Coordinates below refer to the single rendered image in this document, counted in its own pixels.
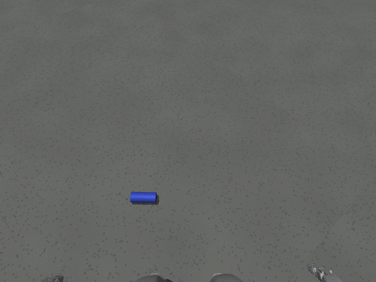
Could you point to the right robot hand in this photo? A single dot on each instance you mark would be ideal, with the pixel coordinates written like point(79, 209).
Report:
point(323, 273)

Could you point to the can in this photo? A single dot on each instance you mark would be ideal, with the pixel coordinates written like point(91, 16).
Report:
point(143, 197)

